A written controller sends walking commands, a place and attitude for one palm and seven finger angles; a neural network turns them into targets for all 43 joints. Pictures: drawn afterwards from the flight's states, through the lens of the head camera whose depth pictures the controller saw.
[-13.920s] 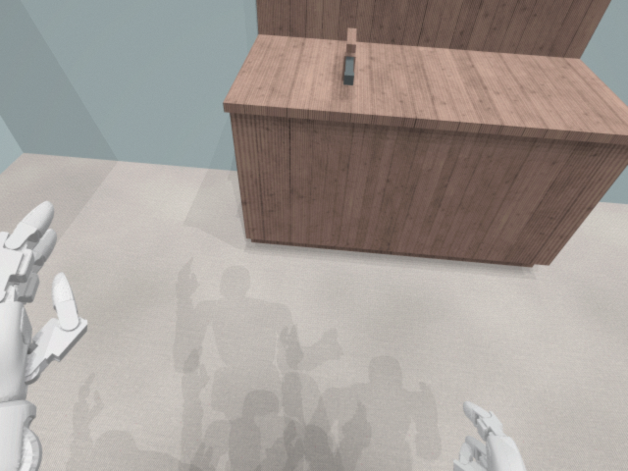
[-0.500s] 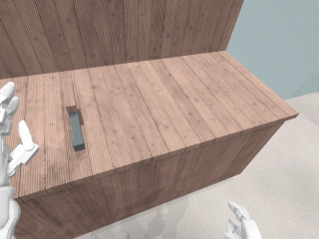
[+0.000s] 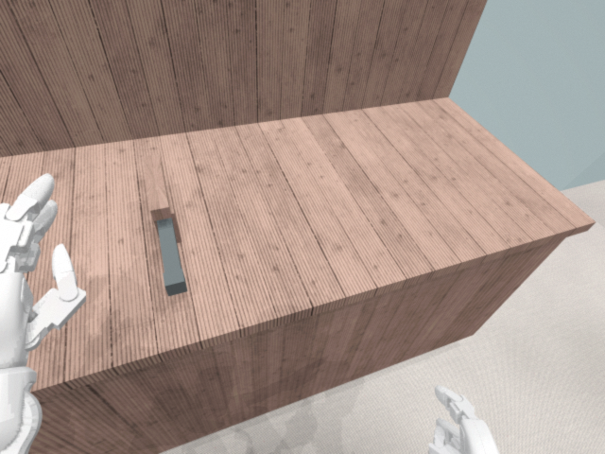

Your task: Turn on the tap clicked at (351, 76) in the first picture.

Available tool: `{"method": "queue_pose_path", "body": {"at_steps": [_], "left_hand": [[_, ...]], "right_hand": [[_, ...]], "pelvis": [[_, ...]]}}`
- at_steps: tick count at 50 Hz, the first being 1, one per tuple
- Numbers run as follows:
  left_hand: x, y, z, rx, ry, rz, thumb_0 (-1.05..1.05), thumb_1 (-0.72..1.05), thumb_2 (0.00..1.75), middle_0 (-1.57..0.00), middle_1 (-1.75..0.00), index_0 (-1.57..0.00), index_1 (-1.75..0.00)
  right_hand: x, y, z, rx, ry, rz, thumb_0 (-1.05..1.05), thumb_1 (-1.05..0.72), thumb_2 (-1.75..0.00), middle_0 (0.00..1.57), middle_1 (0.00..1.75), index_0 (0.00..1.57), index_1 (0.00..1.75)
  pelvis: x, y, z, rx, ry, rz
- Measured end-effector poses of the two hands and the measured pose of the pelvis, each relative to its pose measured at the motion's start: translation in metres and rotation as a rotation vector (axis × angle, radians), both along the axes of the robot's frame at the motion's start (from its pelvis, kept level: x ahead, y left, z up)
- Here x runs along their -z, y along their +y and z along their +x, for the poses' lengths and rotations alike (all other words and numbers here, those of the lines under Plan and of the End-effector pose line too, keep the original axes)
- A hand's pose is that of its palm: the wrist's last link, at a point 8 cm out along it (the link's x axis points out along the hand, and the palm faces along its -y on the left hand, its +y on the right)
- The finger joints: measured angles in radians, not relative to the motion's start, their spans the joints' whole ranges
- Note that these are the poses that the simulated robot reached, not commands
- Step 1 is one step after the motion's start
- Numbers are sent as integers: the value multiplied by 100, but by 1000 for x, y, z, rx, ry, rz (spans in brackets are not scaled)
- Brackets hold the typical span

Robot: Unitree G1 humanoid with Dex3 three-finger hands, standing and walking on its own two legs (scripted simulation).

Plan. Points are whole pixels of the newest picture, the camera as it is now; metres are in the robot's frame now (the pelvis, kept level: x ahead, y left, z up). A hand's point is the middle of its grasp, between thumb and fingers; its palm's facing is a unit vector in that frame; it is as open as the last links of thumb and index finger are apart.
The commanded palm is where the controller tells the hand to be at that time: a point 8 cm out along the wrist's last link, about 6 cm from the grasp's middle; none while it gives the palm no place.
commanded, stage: look again from close up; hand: left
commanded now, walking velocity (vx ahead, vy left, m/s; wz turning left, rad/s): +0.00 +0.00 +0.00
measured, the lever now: (175, 282) +0.34 +0.23 -0.01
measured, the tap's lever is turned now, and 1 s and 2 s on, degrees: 0 0 0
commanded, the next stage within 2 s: shuffle to correct the standing spot in 0.28 s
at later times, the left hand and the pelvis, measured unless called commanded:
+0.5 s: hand (112, 298) +0.22 +0.22 +0.16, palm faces +0.42 -0.85 -0.32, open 7.4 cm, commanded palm +0.16 +0.25 +0.17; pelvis +0.01 -0.04 +0.00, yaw +1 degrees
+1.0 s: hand (206, 287) +0.24 +0.13 +0.16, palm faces +0.36 -0.86 -0.36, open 7.4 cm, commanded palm +0.18 +0.17 +0.17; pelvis +0.02 -0.11 -0.01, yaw +0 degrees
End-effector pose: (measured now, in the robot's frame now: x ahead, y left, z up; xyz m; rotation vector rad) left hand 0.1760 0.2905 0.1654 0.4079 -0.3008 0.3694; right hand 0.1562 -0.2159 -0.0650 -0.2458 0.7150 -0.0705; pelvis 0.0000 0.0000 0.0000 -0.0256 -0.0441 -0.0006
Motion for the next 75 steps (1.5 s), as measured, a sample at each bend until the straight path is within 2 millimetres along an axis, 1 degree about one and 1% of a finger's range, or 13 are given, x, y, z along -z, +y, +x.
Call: {"method": "queue_pose_path", "body": {"at_steps": [8, 19, 27, 33, 39, 48, 52, 56, 61, 65, 68, 71, 75], "left_hand": [[1, -10, 6, 4, 6, 3, 1, 89, 90, -21, -30, -21, -30], [-2, -25, 0, -10, 14, -1, 1, 88, 90, -21, -30, -21, -30], [-2, -37, -1, -28, 18, -19, 1, 89, 90, -21, -30, -21, -30], [-1, -54, 5, -18, 23, -28, 1, 89, 90, -21, -30, -21, -30], [-5, -78, 13, 10, 33, -5, 1, 89, 90, -21, -30, -21, -30], [-8, -110, 21, 30, 52, 25, 1, 89, 90, -21, -30, -21, -30], [-5, -120, 23, 24, 53, 7, 1, 88, 90, -21, -30, -21, -30], [-2, -125, 20, 8, 49, -8, 1, 88, 90, -21, -30, -21, -30], [-6, -129, 16, -13, 47, 4, 1, 88, 90, -21, -30, -21, -30], [-13, -136, 16, -13, 35, 30, 1, 88, 90, -21, -30, -21, -30], [-13, -143, 15, -2, 46, 40, 1, 89, 90, -21, -30, -21, -30], [-9, -150, 10, 7, 71, 38, 1, 89, 90, -21, -30, -21, -30], [-3, -154, 1, -6, 96, 7, 1, 88, 90, -21, -30, -21, -30]], "right_hand": [[-3, -11, 12, -2, -1, -8, 1, -90, -89, 21, 30, 20, 30], [-6, -29, 26, -8, -25, -13, 1, -90, -89, 21, 30, 20, 30], [-4, -38, 23, -6, -19, 1, 1, -90, -89, 21, 30, 20, 30], [0, -50, 17, 0, 2, 19, 1, -90, -89, 21, 30, 20, 30], [5, -71, 13, 18, 23, 30, 1, -90, -89, 21, 30, 20, 30], [14, -116, 16, 64, 25, 16, 1, -90, -89, 21, 30, 20, 30], [16, -134, 18, 80, 29, 1, 1, -90, -89, 20, 30, 20, 30], [15, -145, 22, 74, 41, -19, 1, -90, -89, 20, 30, 20, 30], [12, -149, 32, 53, 36, -25, 1, -91, -89, 20, 30, 20, 30], [12, -147, 39, 34, 10, -4, 1, -90, -89, 20, 30, 20, 30], [12, -147, 41, 29, -12, 20, 1, -90, -89, 20, 30, 20, 30], [13, -148, 37, 35, -21, 43, 1, -90, -89, 20, 30, 20, 30], [12, -151, 24, 44, 4, 53, 1, -90, -89, 21, 30, 20, 30]], "pelvis": [[0, -11, 6, -10, 11, -2], [0, -27, 9, -16, 15, -3], [-2, -41, 6, -12, 14, 8], [-2, -56, 5, -9, 20, 15], [-1, -74, 9, -5, 30, 18], [5, -103, 19, 0, 41, 18], [8, -114, 24, -17, 40, 17], [8, -123, 28, -35, 37, 22], [7, -130, 28, -27, 32, 28], [8, -136, 23, -27, 25, 29], [9, -140, 18, -26, 22, 29], [9, -144, 14, -24, 20, 31], [6, -150, 11, -24, 13, 32]]}}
